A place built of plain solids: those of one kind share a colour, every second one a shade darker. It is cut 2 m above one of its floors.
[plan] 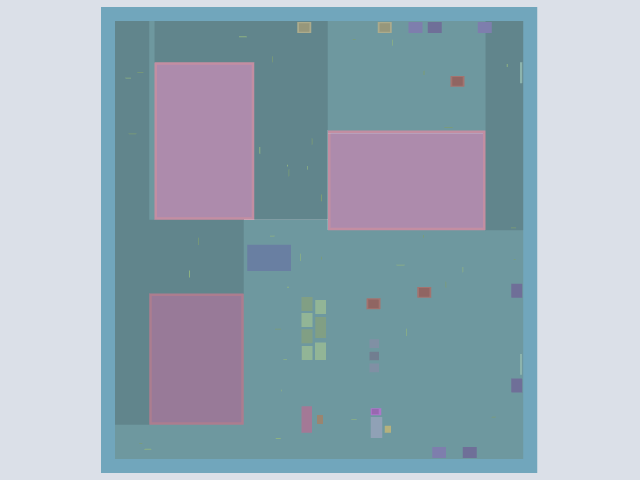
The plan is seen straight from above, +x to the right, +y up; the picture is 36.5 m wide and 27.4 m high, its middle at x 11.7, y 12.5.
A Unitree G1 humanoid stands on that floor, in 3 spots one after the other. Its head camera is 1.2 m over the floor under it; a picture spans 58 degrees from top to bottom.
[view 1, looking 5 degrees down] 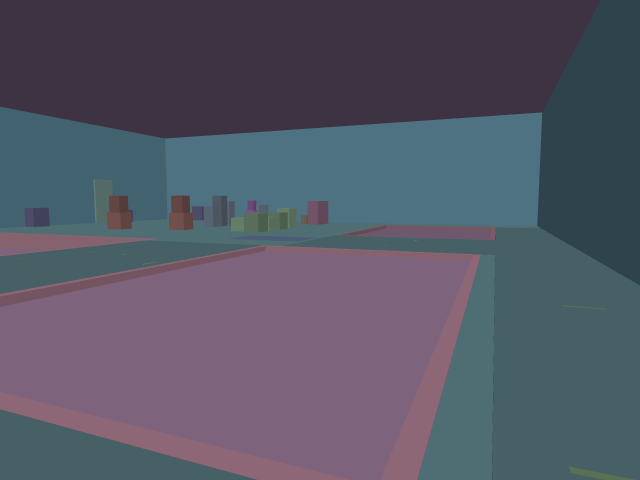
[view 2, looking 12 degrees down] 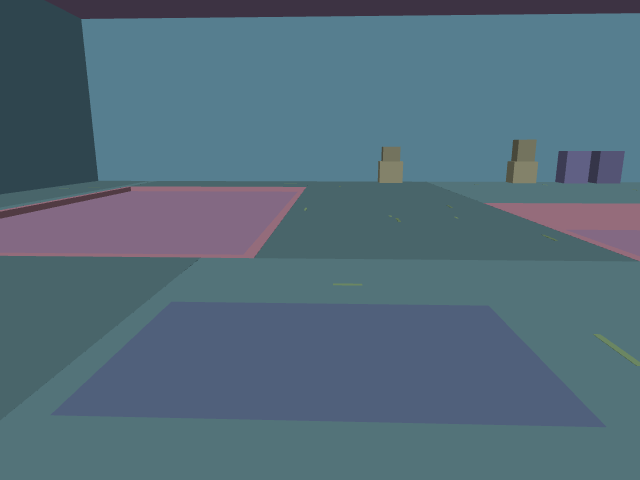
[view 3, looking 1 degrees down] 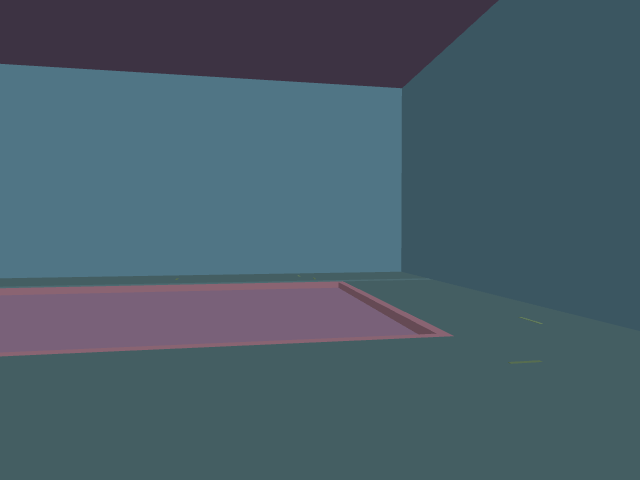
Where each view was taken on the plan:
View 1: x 1.98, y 24.20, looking -68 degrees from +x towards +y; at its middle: floor_deck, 13.77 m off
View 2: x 8.85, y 9.00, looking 92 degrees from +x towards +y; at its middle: floor_deck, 5.78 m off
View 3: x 12.60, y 20.25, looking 170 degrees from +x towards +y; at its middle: wall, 12.80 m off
